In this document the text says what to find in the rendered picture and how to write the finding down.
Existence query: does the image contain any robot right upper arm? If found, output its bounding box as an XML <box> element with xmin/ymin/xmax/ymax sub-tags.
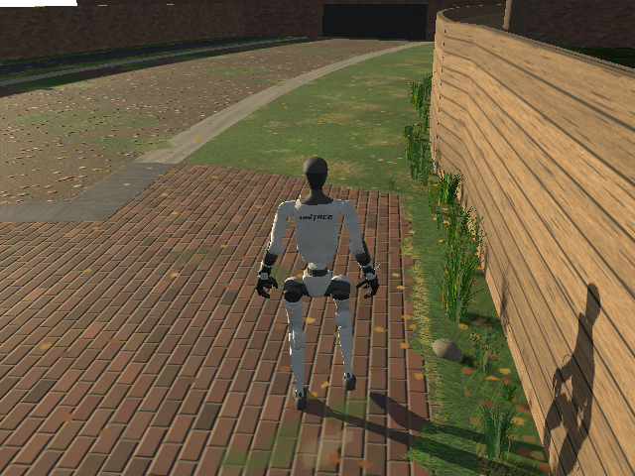
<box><xmin>336</xmin><ymin>199</ymin><xmax>365</xmax><ymax>255</ymax></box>

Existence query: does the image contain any robot right thigh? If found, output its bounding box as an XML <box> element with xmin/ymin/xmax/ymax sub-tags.
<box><xmin>330</xmin><ymin>275</ymin><xmax>351</xmax><ymax>328</ymax></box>

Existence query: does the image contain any robot left hand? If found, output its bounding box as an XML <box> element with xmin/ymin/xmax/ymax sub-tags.
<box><xmin>255</xmin><ymin>275</ymin><xmax>278</xmax><ymax>298</ymax></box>

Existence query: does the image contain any left robot foot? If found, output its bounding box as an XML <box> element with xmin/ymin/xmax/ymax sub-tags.
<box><xmin>293</xmin><ymin>385</ymin><xmax>307</xmax><ymax>411</ymax></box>

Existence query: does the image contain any robot right hand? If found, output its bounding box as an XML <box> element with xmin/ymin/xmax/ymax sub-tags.
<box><xmin>356</xmin><ymin>275</ymin><xmax>379</xmax><ymax>298</ymax></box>

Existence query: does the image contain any left robot forearm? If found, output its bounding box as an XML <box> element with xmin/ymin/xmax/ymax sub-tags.
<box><xmin>258</xmin><ymin>240</ymin><xmax>278</xmax><ymax>280</ymax></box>

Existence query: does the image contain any robot left upper arm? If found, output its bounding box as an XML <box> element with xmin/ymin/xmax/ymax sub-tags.
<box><xmin>268</xmin><ymin>200</ymin><xmax>296</xmax><ymax>256</ymax></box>

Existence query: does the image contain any right robot forearm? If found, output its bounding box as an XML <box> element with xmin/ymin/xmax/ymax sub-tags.
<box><xmin>355</xmin><ymin>239</ymin><xmax>376</xmax><ymax>281</ymax></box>

